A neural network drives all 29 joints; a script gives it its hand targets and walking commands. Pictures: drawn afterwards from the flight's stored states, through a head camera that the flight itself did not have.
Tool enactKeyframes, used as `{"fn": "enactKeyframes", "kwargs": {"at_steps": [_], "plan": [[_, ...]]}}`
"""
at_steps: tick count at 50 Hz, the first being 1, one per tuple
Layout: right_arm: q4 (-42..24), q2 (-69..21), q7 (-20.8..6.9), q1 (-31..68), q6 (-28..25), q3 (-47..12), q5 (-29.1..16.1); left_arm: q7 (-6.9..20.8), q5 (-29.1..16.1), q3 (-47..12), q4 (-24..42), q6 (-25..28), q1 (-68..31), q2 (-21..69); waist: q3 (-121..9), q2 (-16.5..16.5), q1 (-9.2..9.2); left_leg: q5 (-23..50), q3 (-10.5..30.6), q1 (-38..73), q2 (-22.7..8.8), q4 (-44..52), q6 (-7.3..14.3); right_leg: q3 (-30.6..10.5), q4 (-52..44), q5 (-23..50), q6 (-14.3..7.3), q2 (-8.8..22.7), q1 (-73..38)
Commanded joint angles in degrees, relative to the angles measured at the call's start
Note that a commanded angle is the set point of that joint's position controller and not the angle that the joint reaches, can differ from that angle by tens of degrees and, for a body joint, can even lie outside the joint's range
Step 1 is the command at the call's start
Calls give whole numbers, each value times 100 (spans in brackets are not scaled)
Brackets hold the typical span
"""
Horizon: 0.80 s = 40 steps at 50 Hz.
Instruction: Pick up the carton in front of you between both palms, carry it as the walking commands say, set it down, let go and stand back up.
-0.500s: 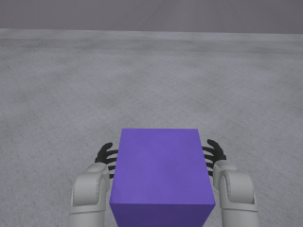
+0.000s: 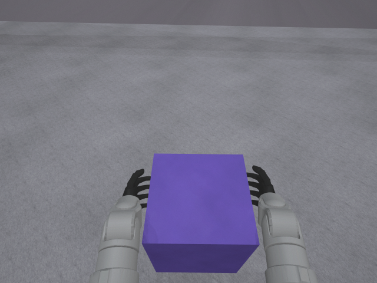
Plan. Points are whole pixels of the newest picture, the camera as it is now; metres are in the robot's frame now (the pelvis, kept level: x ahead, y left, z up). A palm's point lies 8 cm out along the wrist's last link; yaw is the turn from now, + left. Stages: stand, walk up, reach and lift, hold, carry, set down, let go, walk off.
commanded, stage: carry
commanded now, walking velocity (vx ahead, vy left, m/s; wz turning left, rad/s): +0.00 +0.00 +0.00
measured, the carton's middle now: (197, 216) +0.31 +0.00 -0.04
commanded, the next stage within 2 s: hold in 0.38 s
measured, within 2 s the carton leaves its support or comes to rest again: neither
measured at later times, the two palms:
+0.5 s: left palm (132, 203) +0.29 +0.14 +0.05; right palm (270, 202) +0.29 -0.16 +0.05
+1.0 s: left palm (130, 207) +0.28 +0.14 +0.05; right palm (275, 212) +0.26 -0.16 +0.06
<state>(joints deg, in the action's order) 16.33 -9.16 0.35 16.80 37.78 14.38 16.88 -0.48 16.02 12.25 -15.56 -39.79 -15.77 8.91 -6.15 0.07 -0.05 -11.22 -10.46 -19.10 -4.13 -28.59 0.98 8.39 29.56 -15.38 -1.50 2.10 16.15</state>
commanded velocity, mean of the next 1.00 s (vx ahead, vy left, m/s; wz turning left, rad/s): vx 0.00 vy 0.00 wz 0.00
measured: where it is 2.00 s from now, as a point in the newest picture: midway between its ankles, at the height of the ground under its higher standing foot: outside the picture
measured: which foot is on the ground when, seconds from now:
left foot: down 0.00-1.00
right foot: down 0.00-1.00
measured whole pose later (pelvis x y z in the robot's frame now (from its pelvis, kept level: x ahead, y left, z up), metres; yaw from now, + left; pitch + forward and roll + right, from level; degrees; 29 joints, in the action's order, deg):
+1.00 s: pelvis -0.03 +0.02 +0.00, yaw -4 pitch -10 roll +0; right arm 19.0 -9.9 -1.5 19.4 39.2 17.1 19.0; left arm 0.7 18.4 14.7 -16.8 -42.3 -18.1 9.5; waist 3.6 1.0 0.0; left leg -9.1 -3.8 -4.2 -0.1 -23.6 1.3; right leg 1.9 24.8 -11.8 -1.0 0.3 2.8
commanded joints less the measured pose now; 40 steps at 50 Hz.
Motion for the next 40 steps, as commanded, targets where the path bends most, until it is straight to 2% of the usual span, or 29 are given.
{"fn": "enactKeyframes", "kwargs": {"at_steps": [1,4,7,19,20,21,22,23,24,31,40], "plan": [[-146,-5184,-1314,2312,-102,-3101,-1410,1217,-1447,-3056,522,315,-2714,5227,-1390,-1,2,559,698,805,-592,360,5,-679,-544,680,-55,695,-224],[-395,-5151,-1289,2132,112,-3299,-1550,1197,-1590,-3262,762,108,-2557,5198,-1418,-12,2,697,690,817,-604,333,1,-667,-497,823,-40,694,-256],[-429,-5019,-1267,2013,241,-3237,-1521,1179,-1564,-3210,795,-20,-2450,5071,-1370,-12,3,751,676,782,-608,319,0,-665,-479,898,-35,696,-247],[-513,-5024,-1253,2103,248,-3300,-1567,1171,-1598,-3241,862,-23,-2509,5054,-1320,3,4,738,679,756,-602,314,-11,-672,-505,925,-45,701,-245],[-481,-5219,-1304,1636,257,-3192,-1533,1234,-1529,-3151,978,-70,-2021,5181,-656,241,13,1679,1413,2112,934,479,110,-1390,-918,2144,-88,-530,-641],[-727,-5186,-1289,1871,158,-3201,-1499,1218,-1499,-3117,1117,4,-2211,5133,-945,277,-9,1993,1557,2410,863,455,123,-1529,-805,2480,-59,-462,-643],[-567,-5092,-1247,1559,154,-3023,-1381,1239,-1481,-3074,1183,-12,-2131,4973,-963,235,-61,1906,1530,2071,821,525,84,-1576,-889,2347,-73,-493,-1201],[-553,-5055,-1238,1670,162,-3044,-1328,1264,-1502,-3119,1165,-6,-2249,5040,-900,166,-15,1781,1548,1825,838,595,50,-1531,-815,2469,-15,-535,-1517],[-518,-5089,-1228,1770,149,-3034,-1339,1261,-1530,-3170,1044,2,-2360,5115,-943,77,-81,1715,1558,1966,857,643,26,-1518,-816,2385,8,-551,-1489],[-300,-5060,-1352,2107,145,-2907,-1345,1199,-1279,-2787,706,26,-2345,5066,-440,53,79,1015,1557,2195,828,782,118,-1482,-1026,1342,-22,-494,-1064],[133,-5174,-1479,2424,110,-2578,-1181,1363,-1219,-2593,350,15,-2796,5233,-112,101,-12,306,1534,2379,764,813,82,-1463,-1212,330,-136,-423,-612]]}}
